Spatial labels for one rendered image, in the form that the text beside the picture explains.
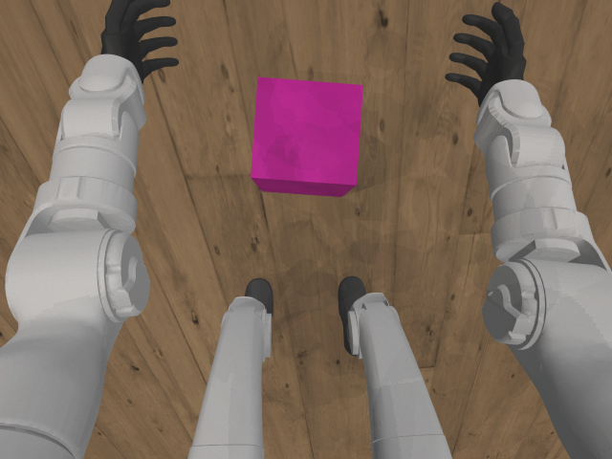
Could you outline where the carton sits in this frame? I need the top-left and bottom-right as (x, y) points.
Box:
(251, 77), (363, 197)

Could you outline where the robot right foot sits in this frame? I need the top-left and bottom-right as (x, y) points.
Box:
(339, 276), (366, 357)

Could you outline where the robot left hand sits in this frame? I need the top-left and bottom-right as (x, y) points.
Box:
(100, 0), (179, 84)

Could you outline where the robot left upper arm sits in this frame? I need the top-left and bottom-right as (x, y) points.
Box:
(0, 229), (150, 459)

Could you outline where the robot right upper arm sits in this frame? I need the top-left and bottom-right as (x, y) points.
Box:
(482, 258), (612, 459)

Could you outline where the left robot forearm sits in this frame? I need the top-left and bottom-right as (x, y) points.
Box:
(5, 55), (146, 320)

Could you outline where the robot foot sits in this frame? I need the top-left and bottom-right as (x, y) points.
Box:
(339, 276), (366, 357)
(245, 278), (273, 317)

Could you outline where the right robot forearm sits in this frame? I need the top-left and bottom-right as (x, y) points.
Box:
(473, 79), (612, 275)

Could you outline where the robot left foot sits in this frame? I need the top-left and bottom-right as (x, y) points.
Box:
(245, 278), (273, 317)

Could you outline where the robot right hand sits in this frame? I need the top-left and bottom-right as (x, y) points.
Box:
(445, 2), (527, 108)

